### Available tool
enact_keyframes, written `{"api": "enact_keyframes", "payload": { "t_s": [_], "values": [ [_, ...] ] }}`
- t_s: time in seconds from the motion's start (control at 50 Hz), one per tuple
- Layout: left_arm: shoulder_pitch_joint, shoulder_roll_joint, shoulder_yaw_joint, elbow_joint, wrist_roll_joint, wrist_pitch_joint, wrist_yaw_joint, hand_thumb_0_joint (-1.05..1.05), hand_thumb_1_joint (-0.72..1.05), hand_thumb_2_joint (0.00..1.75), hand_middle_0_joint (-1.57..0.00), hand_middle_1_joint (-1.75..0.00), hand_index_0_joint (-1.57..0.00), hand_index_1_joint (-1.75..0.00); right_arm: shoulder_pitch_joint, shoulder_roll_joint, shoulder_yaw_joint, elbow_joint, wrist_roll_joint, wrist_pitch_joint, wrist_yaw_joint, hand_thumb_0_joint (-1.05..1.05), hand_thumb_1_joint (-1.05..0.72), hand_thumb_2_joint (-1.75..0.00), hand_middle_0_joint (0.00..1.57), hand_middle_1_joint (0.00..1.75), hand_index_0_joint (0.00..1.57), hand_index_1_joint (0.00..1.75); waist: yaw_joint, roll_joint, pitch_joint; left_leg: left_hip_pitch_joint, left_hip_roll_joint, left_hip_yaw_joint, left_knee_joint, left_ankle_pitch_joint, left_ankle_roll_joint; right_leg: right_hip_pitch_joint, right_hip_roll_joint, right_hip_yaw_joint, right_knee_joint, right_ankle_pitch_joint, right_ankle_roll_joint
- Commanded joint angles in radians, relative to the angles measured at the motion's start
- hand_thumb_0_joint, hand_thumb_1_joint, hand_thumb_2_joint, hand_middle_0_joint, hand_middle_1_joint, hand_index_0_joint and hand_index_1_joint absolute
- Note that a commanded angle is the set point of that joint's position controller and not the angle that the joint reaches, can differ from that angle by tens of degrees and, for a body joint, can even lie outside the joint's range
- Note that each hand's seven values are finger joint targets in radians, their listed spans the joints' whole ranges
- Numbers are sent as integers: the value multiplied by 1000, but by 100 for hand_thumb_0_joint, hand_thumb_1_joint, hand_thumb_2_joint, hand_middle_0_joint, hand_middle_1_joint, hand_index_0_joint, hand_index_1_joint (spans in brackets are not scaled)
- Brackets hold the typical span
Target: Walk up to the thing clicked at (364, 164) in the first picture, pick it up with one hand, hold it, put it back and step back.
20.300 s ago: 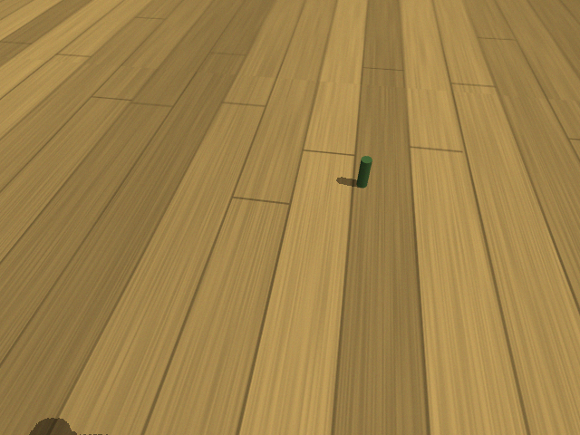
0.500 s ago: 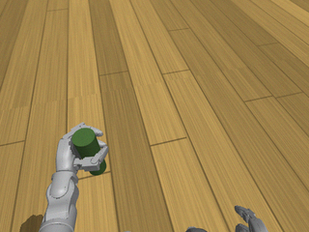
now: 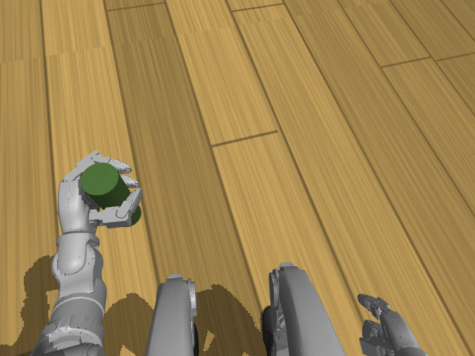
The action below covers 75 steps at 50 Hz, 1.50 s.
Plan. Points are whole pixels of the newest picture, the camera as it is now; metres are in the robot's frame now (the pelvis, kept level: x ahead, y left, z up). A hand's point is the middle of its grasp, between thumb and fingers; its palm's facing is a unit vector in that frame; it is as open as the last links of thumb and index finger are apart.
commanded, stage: crouch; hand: left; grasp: from the side
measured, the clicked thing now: (115, 198) +0.39 +0.20 -0.04
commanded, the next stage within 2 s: lower in 1.12 s
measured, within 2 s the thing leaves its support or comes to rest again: neither
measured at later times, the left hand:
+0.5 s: hand (141, 226) +0.39 +0.20 -0.23, palm faces +0.10 -0.99 -0.04, open 7.0 cm
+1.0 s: hand (147, 230) +0.41 +0.20 -0.32, palm faces +0.08 -1.00 -0.03, open 7.0 cm
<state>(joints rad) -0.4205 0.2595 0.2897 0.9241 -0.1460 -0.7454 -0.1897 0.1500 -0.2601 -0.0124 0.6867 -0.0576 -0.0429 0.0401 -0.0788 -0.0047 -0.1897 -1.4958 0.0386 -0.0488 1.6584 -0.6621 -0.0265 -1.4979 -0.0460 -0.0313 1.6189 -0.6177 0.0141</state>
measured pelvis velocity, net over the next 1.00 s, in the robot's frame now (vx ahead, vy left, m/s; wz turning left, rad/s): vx -0.05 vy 0.01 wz -0.08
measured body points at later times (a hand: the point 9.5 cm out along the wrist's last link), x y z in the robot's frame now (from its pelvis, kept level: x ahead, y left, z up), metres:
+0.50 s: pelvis -0.05 +0.00 -0.18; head +0.15 +0.04 +0.22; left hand +0.38 +0.25 -0.23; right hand +0.06 -0.27 -0.31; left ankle +0.04 +0.13 -0.53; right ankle +0.06 -0.13 -0.53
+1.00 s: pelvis -0.05 +0.01 -0.25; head +0.16 +0.07 +0.14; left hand +0.40 +0.26 -0.32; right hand +0.04 -0.28 -0.35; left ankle +0.04 +0.13 -0.53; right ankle +0.06 -0.13 -0.53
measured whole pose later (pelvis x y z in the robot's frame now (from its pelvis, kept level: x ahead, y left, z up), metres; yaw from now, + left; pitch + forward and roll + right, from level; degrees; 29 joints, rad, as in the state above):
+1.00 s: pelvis -0.05 +0.01 -0.25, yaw -5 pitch +26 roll -7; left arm -0.65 0.47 0.47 1.14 -0.05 -0.81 -0.17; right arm 0.05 -0.32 0.13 0.72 -0.17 0.00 0.12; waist -0.19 -0.06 0.02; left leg -2.25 -0.01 -0.16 2.48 -0.69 -0.04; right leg -2.21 -0.04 -0.06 2.36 -0.61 0.03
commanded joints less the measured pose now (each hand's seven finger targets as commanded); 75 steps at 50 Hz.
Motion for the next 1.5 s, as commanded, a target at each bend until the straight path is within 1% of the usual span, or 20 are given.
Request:
{"api": "enact_keyframes", "payload": {
  "t_s": [0.0,0.08,0.14,0.22,0.24,0.28,0.32,0.34,0.46,0.48,0.6,0.68,0.78,0.8,0.9,1.12,1.28,1.34,1.42,1.48],
  "values": [
    [-308,196,83,-197,-22,-114,-5,0,50,130,-131,-139,-131,-140,75,-175,-63,-66,-13,-27,-2,0,-90,-91,20,30,20,30,10,55,-609,186,-45,15,-72,334,42,267,37,39,-93,322,-38],
    [-386,158,46,-151,-10,-124,-19,0,49,131,-132,-141,-132,-141,67,-177,-62,-46,-22,-25,11,0,-90,-91,20,30,20,30,-35,68,-581,102,-45,8,-1,229,39,106,41,15,-5,217,-45],
    [-427,222,105,-125,3,-142,-7,0,46,129,-130,-139,-130,-139,70,-182,-55,-39,-31,-25,21,0,-90,-91,20,30,20,30,-21,92,-613,32,-48,15,65,185,34,40,41,5,71,168,-49],
    [-475,257,129,-109,24,-166,3,0,45,130,-130,-140,-130,-141,54,-186,-45,-29,-44,-24,29,0,-90,-91,20,30,20,30,-23,112,-611,-42,-52,25,144,154,33,-45,38,-3,156,142,-49],
    [-496,239,105,-94,32,-170,5,0,45,131,-131,-141,-131,-141,48,-187,-40,-31,-46,-24,33,0,-90,-91,20,30,20,30,-34,136,-591,-47,-52,18,143,114,28,-97,40,-23,184,111,-54],
    [-533,291,151,-113,31,-180,16,0,46,132,-130,-140,-130,-141,55,-199,-40,-19,-49,-22,34,0,-91,-91,20,30,20,30,-31,155,-622,-59,-51,24,181,106,27,-118,39,-29,223,110,-53],
    [-546,264,131,-93,39,-181,16,0,45,132,-129,-140,-129,-141,54,-204,-36,-16,-54,-20,38,0,-91,-91,20,30,20,30,-51,160,-621,-84,-53,23,212,101,27,-155,37,-40,261,115,-52],
    [-570,312,154,-102,44,-182,18,0,45,131,-128,-139,-128,-140,54,-208,-33,-7,-56,-20,37,0,-91,-91,20,30,20,30,-44,182,-621,-93,-52,26,229,89,28,-172,36,-38,279,106,-52],
    [-604,342,178,-44,60,-167,30,0,47,132,-128,-137,-127,-139,44,-226,-21,-6,-62,-7,44,0,-91,-91,20,30,20,30,-59,178,-585,-200,-56,35,307,22,33,-243,34,-52,350,55,-46],
    [-608,316,160,-26,58,-163,25,0,46,131,-128,-138,-128,-139,53,-227,-15,-2,-65,-5,46,0,-91,-91,20,30,20,30,-82,180,-581,-204,-55,29,321,31,32,-250,34,-61,363,68,-45],
    [-590,377,196,17,66,-158,17,0,47,128,-127,-136,-127,-137,29,-251,8,-13,-77,7,52,0,-90,-91,20,30,20,30,-76,154,-519,-327,-58,30,395,-6,40,-284,39,-72,415,40,-38],
    [-630,394,201,-1,62,-163,17,0,50,131,-128,-138,-129,-139,27,-269,23,-10,-85,9,57,0,-89,-91,20,30,20,30,-99,164,-478,-355,-53,17,424,-38,38,-319,45,-91,444,23,-37],
    [-608,403,200,-8,62,-169,17,0,51,130,-128,-138,-128,-138,27,-288,40,-13,-98,15,63,0,-90,-91,20,30,20,30,-113,205,-491,-351,-50,0,463,0,31,-331,46,-102,487,69,-40],
    [-590,431,225,-7,59,-171,22,0,53,130,-127,-136,-127,-137,20,-290,42,-12,-97,17,63,0,-90,-91,20,30,20,30,-91,200,-495,-359,-51,3,470,14,30,-325,47,-101,495,76,-41],
    [-575,420,202,-10,66,-175,22,0,52,131,-128,-139,-129,-139,21,-306,55,-5,-113,22,67,0,-90,-91,20,30,20,30,-123,221,-489,-340,-47,-9,512,73,27,-327,50,-109,523,136,-39],
    [-557,443,196,-31,65,-194,38,0,50,128,-127,-136,-126,-136,-10,-339,84,-13,-136,41,81,0,-91,-91,20,30,20,30,-137,272,-442,-323,-41,-44,535,92,15,-366,54,-140,565,151,-43],
    [-494,433,195,75,68,-208,68,0,42,128,-132,-143,-132,-142,-33,-351,119,-22,-152,51,91,0,-92,-91,20,30,20,30,-168,219,-373,-374,-40,-61,569,85,21,-352,59,-156,573,154,-35],
    [-521,458,186,112,69,-237,76,0,41,129,-131,-142,-132,-142,-64,-354,145,-34,-161,50,96,0,-91,-91,20,30,20,30,-190,195,-319,-425,-39,-67,584,19,28,-352,65,-165,564,106,-31],
    [-513,518,221,117,72,-275,83,0,44,126,-130,-139,-130,-139,-76,-368,166,-39,-179,48,101,0,-91,-91,20,30,20,30,-182,216,-358,-396,-33,-74,602,58,23,-306,71,-170,578,135,-29],
    [-531,532,221,126,74,-299,90,0,46,127,-129,-139,-129,-139,-92,-384,186,-39,-194,47,100,0,-92,-91,20,30,20,30,-203,271,-344,-341,-27,-89,599,86,11,-325,71,-184,597,163,-33]
  ]
}}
